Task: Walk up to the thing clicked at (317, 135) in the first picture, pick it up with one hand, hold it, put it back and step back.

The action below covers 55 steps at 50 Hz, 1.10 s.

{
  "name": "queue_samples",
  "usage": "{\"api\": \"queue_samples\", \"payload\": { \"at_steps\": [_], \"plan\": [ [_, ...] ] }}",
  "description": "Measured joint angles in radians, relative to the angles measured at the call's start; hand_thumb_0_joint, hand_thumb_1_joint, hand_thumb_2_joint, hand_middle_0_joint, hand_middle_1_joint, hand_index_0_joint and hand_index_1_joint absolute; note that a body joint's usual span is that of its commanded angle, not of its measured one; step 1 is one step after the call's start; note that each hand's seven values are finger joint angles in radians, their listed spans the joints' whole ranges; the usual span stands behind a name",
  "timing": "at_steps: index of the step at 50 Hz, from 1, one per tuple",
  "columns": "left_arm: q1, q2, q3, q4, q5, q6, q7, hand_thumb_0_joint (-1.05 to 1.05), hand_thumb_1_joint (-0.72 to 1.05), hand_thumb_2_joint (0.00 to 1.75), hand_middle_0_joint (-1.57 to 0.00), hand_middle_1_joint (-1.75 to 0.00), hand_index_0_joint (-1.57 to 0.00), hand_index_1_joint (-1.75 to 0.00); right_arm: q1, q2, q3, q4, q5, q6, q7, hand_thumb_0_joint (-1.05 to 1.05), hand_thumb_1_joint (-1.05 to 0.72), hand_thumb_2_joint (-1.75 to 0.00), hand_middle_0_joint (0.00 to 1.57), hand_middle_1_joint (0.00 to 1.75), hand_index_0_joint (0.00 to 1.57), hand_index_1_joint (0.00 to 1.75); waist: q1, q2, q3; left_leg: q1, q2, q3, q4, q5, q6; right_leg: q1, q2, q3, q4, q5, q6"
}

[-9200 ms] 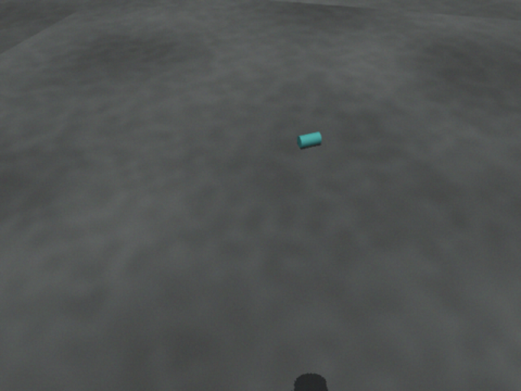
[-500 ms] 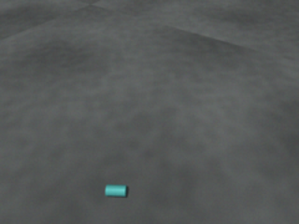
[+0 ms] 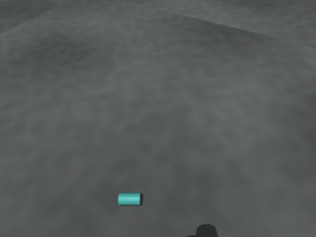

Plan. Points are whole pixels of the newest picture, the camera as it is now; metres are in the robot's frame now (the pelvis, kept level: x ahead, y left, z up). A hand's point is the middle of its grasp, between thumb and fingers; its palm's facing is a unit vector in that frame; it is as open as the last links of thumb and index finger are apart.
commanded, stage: walk up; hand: left
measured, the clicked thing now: (130, 198) +0.44 +0.22 -0.74
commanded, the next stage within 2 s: stand in 1.76 s
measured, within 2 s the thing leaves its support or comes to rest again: neither
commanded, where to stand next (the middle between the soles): +0.05 -0.01 m, yaw +0 degrees
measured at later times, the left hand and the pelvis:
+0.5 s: hand out of the picture +0.12 +0.28 -0.15, palm faces -0.04 -0.94 -0.34, open 7.4 cm; pelvis +0.02 +0.02 +0.01, yaw -1 degrees
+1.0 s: hand out of the picture +0.09 +0.25 -0.14, palm faces -0.01 -0.94 -0.34, open 7.4 cm; pelvis +0.02 +0.00 +0.01, yaw +0 degrees
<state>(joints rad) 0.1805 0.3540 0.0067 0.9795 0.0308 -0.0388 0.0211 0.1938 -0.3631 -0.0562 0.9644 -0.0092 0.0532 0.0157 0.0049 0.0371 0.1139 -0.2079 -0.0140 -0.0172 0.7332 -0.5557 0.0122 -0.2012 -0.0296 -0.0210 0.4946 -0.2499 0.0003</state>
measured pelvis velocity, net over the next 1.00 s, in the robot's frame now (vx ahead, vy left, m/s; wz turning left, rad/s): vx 0.02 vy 0.00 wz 0.00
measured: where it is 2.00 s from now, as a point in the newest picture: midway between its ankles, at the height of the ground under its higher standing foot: outside the picture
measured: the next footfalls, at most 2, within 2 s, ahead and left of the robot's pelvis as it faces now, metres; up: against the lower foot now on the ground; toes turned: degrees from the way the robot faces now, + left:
left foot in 0.06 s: +0.03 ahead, +0.14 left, +0.00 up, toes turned +0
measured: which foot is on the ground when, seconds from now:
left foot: up 0.00-0.04, down 0.06-1.00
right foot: down 0.00-1.00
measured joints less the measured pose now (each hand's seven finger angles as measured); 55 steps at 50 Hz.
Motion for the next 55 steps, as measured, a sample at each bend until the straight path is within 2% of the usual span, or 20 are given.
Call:
{"api": "queue_samples", "payload": {
  "at_steps": [2,4,7,8,12,22,42,55],
  "plan": [
    [-0.014,-0.002,-0.003,-0.004,0.000,0.004,-0.005,0.01,0.90,0.89,-0.20,-0.30,-0.21,-0.30,-0.011,-0.001,0.004,0.001,0.001,-0.017,0.002,0.01,-0.91,-0.89,0.20,0.30,0.20,0.30,-0.004,-0.007,-0.003,0.008,0.022,-0.007,-0.107,0.089,-0.004,-0.003,-0.011,0.002,0.009,-0.006,0.017],
    [-0.037,-0.001,-0.004,-0.003,-0.009,0.018,-0.012,0.01,0.90,0.89,-0.20,-0.30,-0.21,-0.30,-0.018,0.000,0.002,0.008,-0.007,-0.039,0.000,0.01,-0.91,-0.89,0.20,0.30,0.20,0.30,-0.010,-0.020,-0.002,0.030,0.027,-0.002,-0.208,0.276,-0.018,-0.013,-0.027,0.005,0.050,-0.030,0.034],
    [-0.060,0.003,0.001,0.016,-0.018,0.041,-0.020,0.01,0.90,0.89,-0.20,-0.30,-0.21,-0.30,-0.021,0.016,0.013,0.034,-0.009,-0.056,-0.001,0.01,-0.91,-0.89,0.20,0.30,0.20,0.30,-0.004,-0.050,-0.022,0.051,0.015,0.013,-0.220,0.256,-0.011,0.004,-0.029,0.033,0.040,-0.065,0.013],
    [-0.066,0.007,0.002,0.024,-0.018,0.042,-0.024,0.01,0.90,0.89,-0.20,-0.30,-0.21,-0.30,-0.023,0.021,0.018,0.042,-0.008,-0.058,0.000,0.01,-0.91,-0.89,0.20,0.30,0.20,0.30,-0.004,-0.055,-0.029,0.059,0.015,0.014,-0.229,0.252,-0.010,0.018,-0.026,0.036,0.013,-0.032,0.007],
    [-0.086,0.018,0.003,0.058,-0.023,0.037,-0.030,0.01,0.90,0.89,-0.20,-0.30,-0.21,-0.30,-0.043,0.030,0.032,0.057,0.001,-0.065,-0.007,0.01,-0.91,-0.89,0.20,0.30,0.20,0.30,-0.007,-0.068,-0.038,0.087,0.019,0.019,-0.268,0.260,-0.010,0.056,-0.024,0.040,-0.055,0.005,0.039],
    [-0.121,0.017,-0.008,0.115,-0.024,0.045,-0.032,0.01,0.90,0.89,-0.20,-0.30,-0.21,-0.30,-0.094,0.020,0.032,0.080,0.006,-0.064,-0.016,0.01,-0.91,-0.89,0.20,0.30,0.20,0.30,-0.011,-0.057,-0.036,0.130,0.014,0.024,-0.362,0.305,-0.010,0.091,-0.029,0.042,-0.134,0.042,0.054],
    [-0.072,-0.016,0.008,0.163,-0.015,0.034,-0.032,0.01,0.90,0.89,-0.20,-0.30,-0.21,-0.30,-0.083,0.008,0.032,0.133,0.000,-0.054,-0.011,0.01,-0.91,-0.89,0.20,0.30,0.20,0.30,-0.005,-0.014,-0.060,0.151,0.047,0.002,-0.409,0.330,-0.043,0.110,0.002,0.018,-0.162,0.051,0.024],
    [-0.076,-0.019,0.015,0.154,-0.015,0.034,-0.032,0.01,0.90,0.89,-0.20,-0.30,-0.21,-0.30,-0.074,0.008,0.030,0.138,-0.001,-0.055,-0.015,0.01,-0.91,-0.89,0.20,0.30,0.20,0.30,-0.007,-0.022,-0.059,0.146,0.058,0.003,-0.404,0.330,-0.052,0.102,0.013,0.018,-0.155,0.052,0.015]
  ]
}}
